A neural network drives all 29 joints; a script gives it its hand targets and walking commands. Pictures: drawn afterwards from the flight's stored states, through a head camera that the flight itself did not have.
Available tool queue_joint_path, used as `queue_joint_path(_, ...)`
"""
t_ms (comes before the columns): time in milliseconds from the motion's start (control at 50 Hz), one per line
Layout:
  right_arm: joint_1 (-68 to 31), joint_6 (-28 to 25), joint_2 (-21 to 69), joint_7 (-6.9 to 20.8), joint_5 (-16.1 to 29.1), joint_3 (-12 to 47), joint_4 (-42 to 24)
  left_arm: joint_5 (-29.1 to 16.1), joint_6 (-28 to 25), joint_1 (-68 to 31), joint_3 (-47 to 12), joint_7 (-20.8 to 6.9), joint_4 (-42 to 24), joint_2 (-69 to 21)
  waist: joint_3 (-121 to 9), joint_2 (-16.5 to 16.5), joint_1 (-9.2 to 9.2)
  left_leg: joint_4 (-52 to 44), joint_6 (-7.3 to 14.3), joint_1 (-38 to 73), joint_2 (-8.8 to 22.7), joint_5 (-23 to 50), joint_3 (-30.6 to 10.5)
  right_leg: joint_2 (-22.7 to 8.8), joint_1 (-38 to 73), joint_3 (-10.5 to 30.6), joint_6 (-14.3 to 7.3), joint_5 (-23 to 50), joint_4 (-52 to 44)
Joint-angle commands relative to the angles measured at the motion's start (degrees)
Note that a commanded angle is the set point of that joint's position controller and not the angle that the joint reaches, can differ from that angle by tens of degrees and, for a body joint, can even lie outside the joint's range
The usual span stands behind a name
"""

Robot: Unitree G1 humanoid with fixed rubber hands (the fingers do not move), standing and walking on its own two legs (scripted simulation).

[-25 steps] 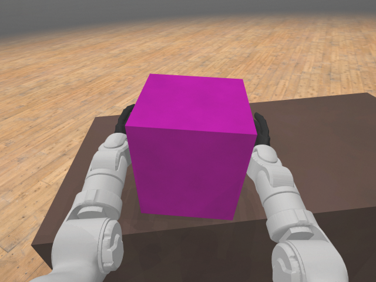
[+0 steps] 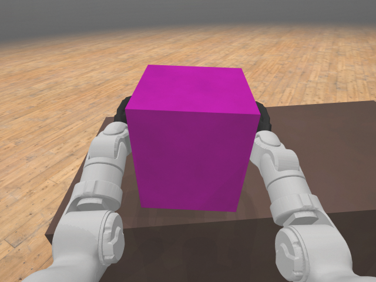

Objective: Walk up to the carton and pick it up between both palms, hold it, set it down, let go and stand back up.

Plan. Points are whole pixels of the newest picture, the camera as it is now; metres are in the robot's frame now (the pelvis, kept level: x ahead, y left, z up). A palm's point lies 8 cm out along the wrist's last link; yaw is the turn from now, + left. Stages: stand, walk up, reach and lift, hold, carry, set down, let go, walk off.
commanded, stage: reach and lift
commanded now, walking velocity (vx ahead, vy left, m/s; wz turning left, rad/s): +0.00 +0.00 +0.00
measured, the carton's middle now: (191, 137) +0.39 +0.00 +0.20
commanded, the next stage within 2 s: hold in 0.78 s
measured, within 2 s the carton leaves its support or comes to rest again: neither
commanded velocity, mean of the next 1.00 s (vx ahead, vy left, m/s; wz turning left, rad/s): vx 0.00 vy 0.00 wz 0.00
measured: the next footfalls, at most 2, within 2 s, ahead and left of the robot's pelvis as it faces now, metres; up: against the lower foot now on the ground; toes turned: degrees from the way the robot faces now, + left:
none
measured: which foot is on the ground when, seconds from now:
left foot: down 0.00-1.00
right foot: down 0.00-1.00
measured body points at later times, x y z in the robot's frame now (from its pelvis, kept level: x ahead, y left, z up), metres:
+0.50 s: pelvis +0.01 +0.00 +0.00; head -0.07 +0.01 +0.44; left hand +0.41 +0.16 +0.24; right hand +0.40 -0.15 +0.22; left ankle +0.05 +0.14 -0.74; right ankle +0.03 -0.10 -0.74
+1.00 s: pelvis +0.01 +0.01 +0.00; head -0.07 +0.01 +0.44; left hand +0.40 +0.16 +0.26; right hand +0.40 -0.14 +0.24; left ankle +0.05 +0.14 -0.74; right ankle +0.03 -0.10 -0.74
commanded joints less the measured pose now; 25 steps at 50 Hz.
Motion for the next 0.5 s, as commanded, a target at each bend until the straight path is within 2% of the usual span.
queue_joint_path(0,-75.77,-2.27,37.98,10.7,9.84,30.95,-20.24,-5.74,-1.01,-57.82,-16.84,-6.29,-20.82,-39.14,-25.64,-2.35,2.2,-4.12,2.74,9.13,-5.2,1.46,0.45,2.51,15.29,4.03,4.3,8.91,-9.36)
queue_joint_path(20,-75.23,-1.92,37.18,10.49,10.29,30.75,-20.37,-5.57,-0.44,-56.9,-16.75,-6.39,-20.28,-38.88,-24.82,-2.29,1.73,-4.0,2.63,9.52,-5.11,1.65,0.41,2.6,15.09,4.01,4.26,9.31,-9.56)
queue_joint_path(60,-75.95,-1.05,36.98,10.32,10.68,30.72,-20.02,-4.77,0.11,-56.97,-15.51,-6.44,-19.75,-38.25,-24.22,-2.63,2.5,-4.17,2.87,8.89,-5.2,1.19,0.34,2.67,15.03,4.05,4.44,8.59,-9.4)
queue_joint_path(100,-78.22,-0.93,37.31,9.82,12.31,31.75,-25.12,-6.68,0.33,-57.64,-17.51,-6.27,-22.86,-39.1,-28.45,-2.48,2.15,-3.34,2.6,9.31,-5.18,3.69,0.01,2.47,16.89,4.29,4.65,12.54,-9.03)
queue_joint_path(160,-77.53,0.28,37.15,9.45,14.45,33.09,-26.4,-6.81,1.1,-57.85,-18.71,-5.82,-25.26,-39.11,-29.15,-1.55,2.37,-2.47,2.28,10.44,-5.32,6.29,-0.31,3.07,16.85,4.21,4.67,15.27,-8.43)
queue_joint_path(200,-78.65,0.82,37.18,9.32,15.78,33.89,-29.44,-7.46,1.67,-57.7,-19.57,-5.27,-27.9,-39.47,-31.87,-1.4,2.93,-2.0,2.24,10.85,-5.35,8.09,-0.44,3.4,16.98,4.17,4.71,16.96,-8.17)
queue_joint_path(280,-79.32,2.38,36.83,8.83,16.66,33.57,-30.44,-7.11,3.29,-57.28,-19.08,-4.96,-28.02,-38.85,-30.18,-2.16,3.23,-2.19,2.51,10.4,-5.22,7.08,-0.41,3.53,15.64,4.29,4.76,15.3,-8.91)
queue_joint_path(320,-79.0,3.08,36.58,8.72,17.1,33.46,-29.84,-6.89,4.11,-57.43,-19.44,-4.81,-28.91,-39.15,-30.67,-1.25,2.94,-2.32,2.3,10.81,-5.04,7.15,-0.51,3.69,15.14,4.17,4.66,15.15,-8.82)
queue_joint_path(340,-79.34,3.29,36.71,8.9,17.47,33.69,-30.28,-7.22,4.19,-58.75,-19.76,-4.44,-31.37,-39.35,-32.71,-0.58,3.4,-2.14,2.08,11.25,-4.99,8.08,-0.47,3.86,15.39,4.13,4.55,15.67,-8.51)
queue_joint_path(360,-79.02,3.81,36.85,8.83,17.92,33.64,-29.53,-6.93,4.51,-58.66,-18.96,-4.36,-30.93,-38.54,-31.66,-0.85,3.71,-2.31,2.31,10.76,-5.02,7.51,-0.52,3.77,14.88,4.16,4.78,15.03,-8.63)
queue_joint_path(380,-77.91,4.23,36.97,8.63,17.82,33.62,-29.41,-7.29,4.7,-58.35,-19.56,-4.51,-30.38,-38.39,-31.08,-1.18,3.08,-2.14,2.25,10.58,-5.11,7.22,-0.63,3.54,15.42,4.35,4.82,15.94,-8.68)
queue_joint_path(420,-79.29,4.52,36.06,8.63,18.36,33.67,-30.49,-7.34,5.55,-58.3,-20.03,-4.23,-31.81,-39.09,-32.55,-0.39,3.0,-1.87,1.93,11.05,-4.93,8.7,-0.7,3.93,15.24,4.14,4.62,16.72,-8.5)
queue_joint_path(460,-79.58,4.98,36.05,8.56,18.42,33.54,-30.35,-7.09,6.19,-58.15,-19.52,-4.18,-31.62,-38.82,-31.57,-1.04,3.41,-2.02,2.01,11.33,-4.72,7.86,-0.61,3.93,14.34,4.12,4.62,15.25,-8.91)
queue_joint_path(480,-78.84,5.39,36.06,8.38,18.07,33.04,-29.25,-7.23,6.36,-58.57,-19.36,-4.4,-30.68,-38.37,-30.65,-1.27,2.99,-2.09,2.01,11.03,-4.88,6.71,-0.63,3.66,14.02,4.11,4.71,14.76,-9.28)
